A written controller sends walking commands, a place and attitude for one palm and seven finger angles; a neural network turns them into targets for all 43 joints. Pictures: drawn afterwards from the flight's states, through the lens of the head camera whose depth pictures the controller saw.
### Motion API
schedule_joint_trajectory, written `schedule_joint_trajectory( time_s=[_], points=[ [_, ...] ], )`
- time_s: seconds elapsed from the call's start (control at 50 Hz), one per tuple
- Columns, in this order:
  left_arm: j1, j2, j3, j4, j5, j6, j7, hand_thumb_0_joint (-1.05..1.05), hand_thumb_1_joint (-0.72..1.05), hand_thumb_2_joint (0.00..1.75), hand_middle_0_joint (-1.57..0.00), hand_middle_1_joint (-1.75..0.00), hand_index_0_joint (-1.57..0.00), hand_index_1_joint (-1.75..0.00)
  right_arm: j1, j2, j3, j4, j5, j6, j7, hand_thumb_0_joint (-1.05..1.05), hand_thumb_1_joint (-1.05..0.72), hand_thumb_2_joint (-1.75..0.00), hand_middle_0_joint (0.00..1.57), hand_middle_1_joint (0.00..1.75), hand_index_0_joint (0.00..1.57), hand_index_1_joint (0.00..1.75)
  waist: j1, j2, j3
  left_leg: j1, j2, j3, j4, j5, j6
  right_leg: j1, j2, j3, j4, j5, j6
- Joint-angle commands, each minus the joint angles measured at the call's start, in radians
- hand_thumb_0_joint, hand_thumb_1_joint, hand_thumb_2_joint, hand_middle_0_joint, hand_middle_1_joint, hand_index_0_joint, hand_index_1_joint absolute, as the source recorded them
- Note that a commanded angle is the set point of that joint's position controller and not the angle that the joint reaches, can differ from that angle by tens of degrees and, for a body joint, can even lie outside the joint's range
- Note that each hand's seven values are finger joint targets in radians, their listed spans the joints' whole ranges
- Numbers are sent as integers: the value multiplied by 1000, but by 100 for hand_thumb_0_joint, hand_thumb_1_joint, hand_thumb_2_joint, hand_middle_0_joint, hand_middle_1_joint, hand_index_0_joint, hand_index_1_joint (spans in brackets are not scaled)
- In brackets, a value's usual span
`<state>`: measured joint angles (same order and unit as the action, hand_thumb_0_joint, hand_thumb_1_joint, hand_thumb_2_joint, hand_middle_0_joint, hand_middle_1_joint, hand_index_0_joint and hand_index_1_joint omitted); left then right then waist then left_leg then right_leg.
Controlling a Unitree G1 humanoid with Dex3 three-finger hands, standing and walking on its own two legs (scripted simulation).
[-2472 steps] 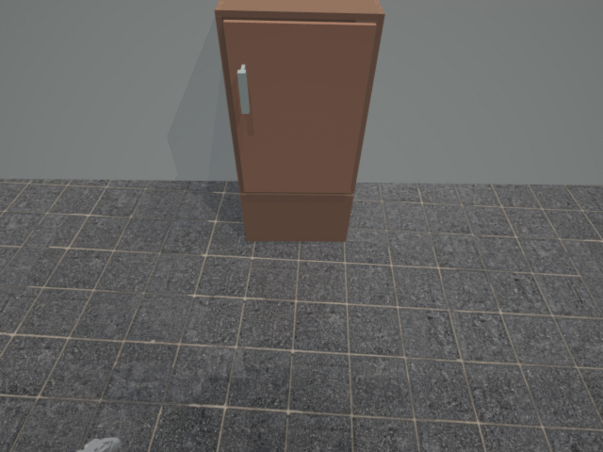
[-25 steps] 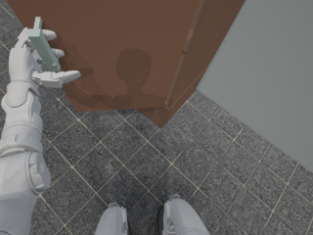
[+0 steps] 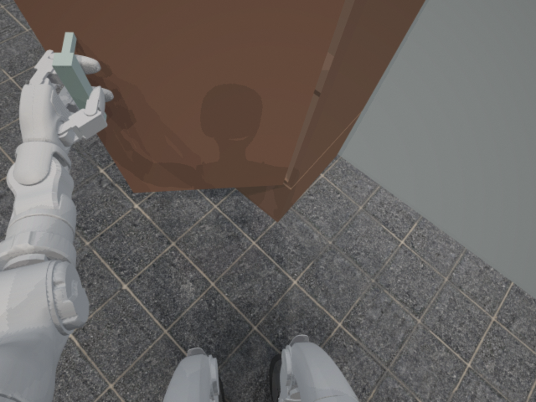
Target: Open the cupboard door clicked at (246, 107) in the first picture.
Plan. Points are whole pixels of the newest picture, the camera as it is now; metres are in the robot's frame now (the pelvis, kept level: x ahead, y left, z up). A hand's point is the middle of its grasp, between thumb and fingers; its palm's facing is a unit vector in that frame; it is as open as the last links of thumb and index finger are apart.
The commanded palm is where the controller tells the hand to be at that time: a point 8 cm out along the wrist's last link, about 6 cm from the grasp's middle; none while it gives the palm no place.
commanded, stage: pull the door open along its arc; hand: left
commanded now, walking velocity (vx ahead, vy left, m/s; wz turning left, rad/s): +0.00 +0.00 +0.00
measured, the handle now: (84, 82) +0.57 +0.23 +0.05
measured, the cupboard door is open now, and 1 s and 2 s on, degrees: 46 83 92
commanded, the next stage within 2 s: open thumb and fingers to let go in 1.08 s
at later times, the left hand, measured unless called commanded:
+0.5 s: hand (115, 179) +0.41 +0.17 +0.06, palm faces +0.08 -1.00 +0.02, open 6.1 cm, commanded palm +0.35 +0.24 +0.05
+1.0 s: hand (184, 246) +0.32 +0.09 +0.06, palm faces +0.43 -0.90 +0.01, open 6.3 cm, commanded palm +0.25 +0.12 +0.05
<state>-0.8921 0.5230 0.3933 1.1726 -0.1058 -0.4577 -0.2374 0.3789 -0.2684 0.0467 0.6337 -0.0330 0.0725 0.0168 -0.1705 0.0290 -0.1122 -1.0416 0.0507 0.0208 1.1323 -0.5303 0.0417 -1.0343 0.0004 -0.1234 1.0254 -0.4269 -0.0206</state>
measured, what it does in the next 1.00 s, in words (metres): stands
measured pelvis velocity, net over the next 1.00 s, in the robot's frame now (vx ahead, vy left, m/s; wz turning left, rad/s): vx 0.01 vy -0.04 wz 0.05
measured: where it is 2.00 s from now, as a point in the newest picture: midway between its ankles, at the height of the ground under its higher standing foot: outside the picture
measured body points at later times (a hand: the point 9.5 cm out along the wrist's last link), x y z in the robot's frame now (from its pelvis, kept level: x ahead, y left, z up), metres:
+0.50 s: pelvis +0.02 +0.00 +0.02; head +0.12 +0.01 +0.46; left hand +0.40 +0.23 +0.06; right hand +0.09 -0.25 -0.09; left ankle -0.01 +0.09 -0.65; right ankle +0.03 -0.12 -0.65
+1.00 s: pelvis +0.01 -0.04 +0.02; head +0.07 -0.04 +0.47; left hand +0.29 +0.13 +0.06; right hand +0.17 -0.25 -0.09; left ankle -0.01 +0.09 -0.65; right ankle +0.03 -0.12 -0.65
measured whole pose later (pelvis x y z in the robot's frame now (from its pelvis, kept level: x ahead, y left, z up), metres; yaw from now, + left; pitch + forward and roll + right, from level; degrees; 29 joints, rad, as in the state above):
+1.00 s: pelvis +0.01 -0.04 +0.02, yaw +3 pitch +15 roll +0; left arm 0.01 -0.06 -0.07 0.31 0.04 -0.42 0.49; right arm 0.21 -0.18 0.00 0.59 -0.08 0.00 0.04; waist -0.01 0.02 -0.15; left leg -0.77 0.03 0.02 1.00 -0.50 -0.01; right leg -0.80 -0.01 -0.12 0.99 -0.46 -0.07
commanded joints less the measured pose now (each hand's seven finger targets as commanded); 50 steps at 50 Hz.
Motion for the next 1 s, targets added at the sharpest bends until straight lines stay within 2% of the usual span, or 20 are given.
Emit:
schedule_joint_trajectory(
  time_s=[0.0, 0.04, 0.08, 0.18, 0.26, 0.3, 0.32, 0.36, 0.38, 0.4, 0.42, 0.44, 0.56, 0.6, 0.62, 0.64, 0.72, 0.74, 0.86, 0.98],
  points=[
    [-422, 262, 41, -195, 17, -63, -21, 0, 90, 90, -40, -135, -40, -135, 192, -193, -69, -34, 3, -3, -20, 0, -90, -90, 20, 30, 20, 30, -21, 148, -496, 382, -18, -100, -117, 502, -26, 217, 45, 74, -72, 315, -3],
    [-326, 299, 78, -219, 16, -65, -34, 0, 90, 90, -40, -135, -40, -135, 189, -193, -70, -58, 6, 0, -20, 0, -90, -90, 20, 30, 20, 30, 13, 158, -555, 396, -20, -94, -120, 559, -27, 271, 45, 77, -62, 362, -6],
    [-260, 242, 50, -224, -6, -54, -52, 0, 90, 90, -40, -135, -40, -135, 171, -181, -67, -71, 13, 2, -14, 0, -90, -90, 20, 30, 20, 30, 18, 139, -512, 381, -20, -79, -130, 539, -25, 285, 47, 76, -77, 365, -1],
    [-90, 212, 52, -346, -43, -44, -61, 0, 90, 90, -40, -135, -40, -135, 147, -175, -76, -114, 28, 6, -9, 0, -90, -90, 20, 30, 20, 30, 58, 111, -529, 383, -23, -61, -162, 564, -22, 374, 48, 78, -91, 418, -1],
    [105, 140, 32, -501, -84, -39, -56, 0, 90, 90, -40, -135, -40, -135, 121, -163, -88, -145, 40, -2, -1, 0, -90, -90, 20, 30, 20, 30, 92, 104, -537, 419, -21, -47, -188, 641, -23, 430, 45, 79, -108, 474, -1],
    [236, 70, -1, -561, -107, -33, -49, 0, 90, 90, -40, -135, -40, -135, 95, -154, -91, -161, 45, -9, 6, 0, -90, -90, 20, 30, 20, 30, 105, 85, -490, 409, -22, -36, -206, 633, -24, 445, 43, 75, -121, 475, 1],
    [275, 63, -2, -597, -115, -34, -43, 0, 90, 90, -40, -135, -40, -135, 83, -155, -93, -167, 48, -14, 8, 0, -90, -90, 20, 30, 20, 30, 111, 59, -469, 394, -23, -33, -216, 612, -23, 459, 42, 74, -124, 467, 0],
    [373, 45, 1, -679, -127, -41, -29, 0, 90, 90, -40, -135, -40, -135, 64, -147, -96, -177, 49, -26, 9, 0, -90, -90, 20, 30, 20, 30, 131, 78, -473, 399, -24, -27, -225, 639, -26, 482, 37, 77, -117, 493, -2],
    [425, 26, -6, -702, -127, -42, -18, 0, 90, 90, -40, -135, -40, -135, 55, -143, -97, -182, 50, -31, 10, 0, -90, -90, 20, 30, 20, 30, 138, 61, -453, 391, -23, -26, -230, 648, -27, 488, 35, 76, -114, 498, -2],
    [444, -29, 96, -774, -187, -42, 120, 0, 90, 90, -40, -135, -40, -135, 19, -111, -101, -192, 45, -45, 12, 0, -90, -90, 20, 30, 20, 30, 200, 46, -425, 365, -27, -22, -243, 629, -42, 483, 37, 59, -121, 476, -1],
    [534, -123, 22, -768, -168, -32, 188, 0, 90, 90, -40, -135, -40, -135, 5, -107, -100, -191, 41, -56, 22, 0, -90, -90, 20, 30, 20, 30, 181, 51, -387, 361, -31, -14, -247, 596, -49, 465, 36, 56, -123, 449, 1],
    [547, -123, 27, -809, -152, -39, 249, 0, 90, 90, -40, -135, -40, -135, -4, -106, -100, -188, 37, -66, 25, 0, -90, -90, 20, 30, 20, 30, 183, 13, -377, 346, -28, -21, -246, 588, -52, 472, 35, 53, -114, 445, -2],
    [636, -290, -95, -965, -5, -61, 548, 0, 90, 90, -40, -135, -40, -135, -68, -67, -102, -187, -7, -72, 35, 0, -90, -90, 20, 30, 20, 30, 202, 0, -396, 354, -35, -14, -232, 556, -59, 496, 16, 66, -80, 454, -12],
    [610, -342, -142, -971, 42, -53, 637, 0, 90, 90, -40, -135, -40, -135, -93, -59, -98, -182, -18, -69, 33, 0, -90, -90, 20, 30, 20, 30, 192, -40, -359, 329, -41, -16, -231, 483, -57, 491, 9, 67, -87, 424, -12],
    [595, -359, -160, -990, 70, -52, 681, 0, 90, 90, -40, -135, -40, -135, -106, -54, -98, -181, -25, -69, 30, 0, -90, -90, 20, 30, 20, 30, 192, -27, -367, 329, -44, -16, -230, 455, -56, 489, 6, 72, -87, 403, -11],
    [605, -378, -193, -986, 100, -48, 710, 0, 90, 90, -40, -135, -40, -135, -111, -51, -98, -181, -31, -68, 26, 0, -90, -90, 20, 30, 20, 30, 183, -78, -368, 321, -46, -20, -225, 430, -49, 494, 9, 74, -97, 393, -10],
    [623, -457, -319, -1019, 170, -46, 736, 0, 90, 90, -40, -135, -40, -135, -138, -36, -97, -171, -37, -76, 15, 0, -90, -90, 20, 30, 20, 30, 174, -32, -366, 352, -52, -14, -231, 400, -47, 499, -2, 83, -114, 390, -11],
    [629, -464, -336, -1028, 177, -45, 736, 0, 90, 90, -40, -135, -40, -135, -135, -36, -98, -172, -39, -78, 12, 0, -90, -90, 20, 30, 20, 30, 165, -69, -373, 351, -51, -18, -230, 396, -42, 512, -1, 85, -122, 394, -10],
    [718, -546, -429, -1049, 159, -40, 724, 0, 90, 90, -40, -135, -40, -135, -187, -21, -90, -172, -36, -102, 5, 0, -90, -90, 20, 30, 20, 30, 165, -65, -308, 337, -60, -12, -238, 313, -39, 522, -13, 100, -164, 334, -7],
    [836, -607, -515, -1107, 172, -34, 745, 0, 90, 90, -40, -135, -40, -135, -205, -12, -91, -184, -38, -130, 11, 0, -90, -90, 20, 30, 20, 30, 166, -94, -301, 320, -66, -15, -233, 296, -37, 555, -30, 128, -185, 339, -1]
  ],
)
